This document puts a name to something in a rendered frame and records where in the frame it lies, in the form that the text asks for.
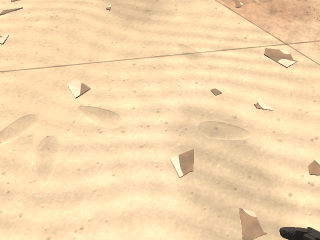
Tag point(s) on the robot right hand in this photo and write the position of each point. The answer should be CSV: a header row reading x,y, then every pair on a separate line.
x,y
298,233

